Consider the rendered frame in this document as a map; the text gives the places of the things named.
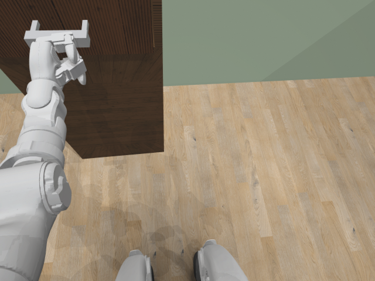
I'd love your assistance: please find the robot shin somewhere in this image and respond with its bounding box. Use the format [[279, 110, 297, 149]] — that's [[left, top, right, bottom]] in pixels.
[[199, 239, 216, 281], [129, 250, 143, 256]]

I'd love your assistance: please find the robot left upper arm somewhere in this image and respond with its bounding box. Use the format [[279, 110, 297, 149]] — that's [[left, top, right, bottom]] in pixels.
[[0, 161, 71, 281]]

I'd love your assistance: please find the cabinet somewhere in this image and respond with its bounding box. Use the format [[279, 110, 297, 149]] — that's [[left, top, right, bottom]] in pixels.
[[0, 0, 164, 159]]

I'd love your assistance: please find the handle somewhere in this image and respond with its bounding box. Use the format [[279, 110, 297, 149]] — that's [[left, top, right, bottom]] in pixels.
[[24, 20, 90, 48]]

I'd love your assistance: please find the left robot shin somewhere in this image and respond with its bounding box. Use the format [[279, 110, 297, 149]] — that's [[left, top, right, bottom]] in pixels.
[[129, 250, 143, 256]]

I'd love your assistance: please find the robot left forearm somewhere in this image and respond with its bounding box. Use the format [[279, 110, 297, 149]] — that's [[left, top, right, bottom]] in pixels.
[[0, 79, 67, 170]]

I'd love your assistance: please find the drawer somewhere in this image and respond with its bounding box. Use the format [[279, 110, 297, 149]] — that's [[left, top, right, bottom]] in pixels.
[[0, 0, 154, 57]]

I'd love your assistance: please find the right robot shin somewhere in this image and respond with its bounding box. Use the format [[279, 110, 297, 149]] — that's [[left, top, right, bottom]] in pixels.
[[199, 239, 216, 281]]

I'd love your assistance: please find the left robot hand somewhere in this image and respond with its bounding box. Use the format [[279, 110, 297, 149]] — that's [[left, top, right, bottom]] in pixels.
[[29, 32, 87, 90]]

